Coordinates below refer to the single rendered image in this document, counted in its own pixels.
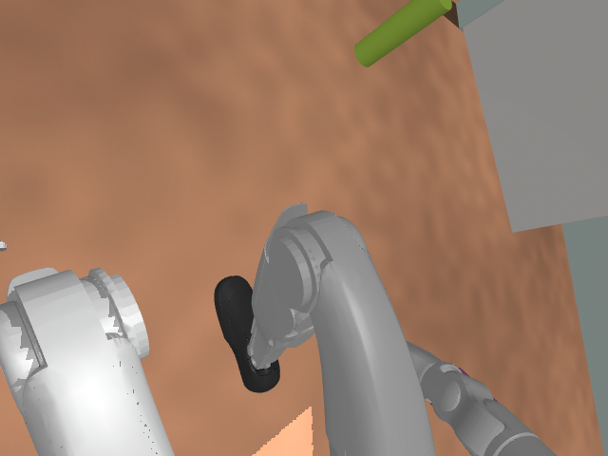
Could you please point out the right robot arm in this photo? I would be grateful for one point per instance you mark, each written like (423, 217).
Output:
(484, 426)

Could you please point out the right robot foot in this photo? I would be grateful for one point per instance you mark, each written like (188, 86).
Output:
(233, 302)

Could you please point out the right robot hand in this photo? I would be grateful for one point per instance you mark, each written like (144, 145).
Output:
(422, 359)

